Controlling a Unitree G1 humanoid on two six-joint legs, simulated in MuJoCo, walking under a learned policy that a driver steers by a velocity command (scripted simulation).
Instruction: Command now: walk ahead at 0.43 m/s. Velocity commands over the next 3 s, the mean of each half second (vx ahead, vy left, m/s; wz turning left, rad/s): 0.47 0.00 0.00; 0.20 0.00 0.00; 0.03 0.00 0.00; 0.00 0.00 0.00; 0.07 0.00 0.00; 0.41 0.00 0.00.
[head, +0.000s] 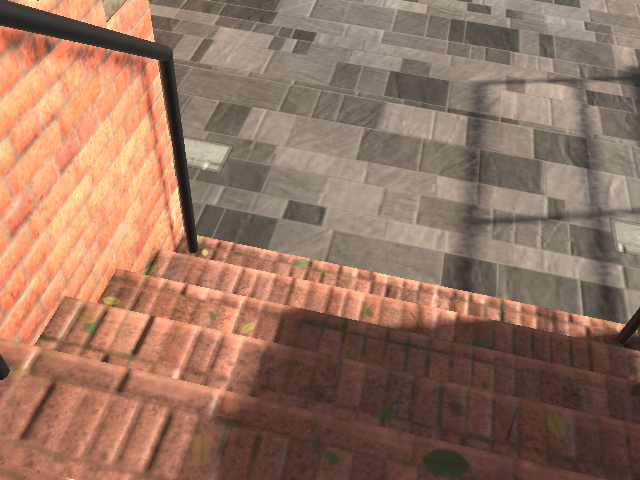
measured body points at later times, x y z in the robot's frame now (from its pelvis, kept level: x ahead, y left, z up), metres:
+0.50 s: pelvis +0.26 -0.02 -0.01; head +0.29 -0.02 +0.44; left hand +0.48 +0.19 -0.10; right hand +0.13 -0.26 -0.14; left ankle +0.05 +0.10 -0.72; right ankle +0.41 -0.12 -0.73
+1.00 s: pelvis +0.40 -0.02 +0.02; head +0.40 -0.01 +0.47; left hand +0.46 +0.21 -0.14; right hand +0.47 -0.27 -0.12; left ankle +0.46 +0.12 -0.72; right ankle +0.41 -0.12 -0.72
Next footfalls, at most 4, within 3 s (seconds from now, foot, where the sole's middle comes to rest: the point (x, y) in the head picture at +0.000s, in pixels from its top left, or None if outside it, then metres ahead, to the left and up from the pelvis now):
0.50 right None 0.45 -0.13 -0.76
0.92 left None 0.50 0.12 -0.76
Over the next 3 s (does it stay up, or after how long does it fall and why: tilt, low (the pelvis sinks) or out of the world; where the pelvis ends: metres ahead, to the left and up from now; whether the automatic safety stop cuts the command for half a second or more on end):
stays up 0.63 0.02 -0.02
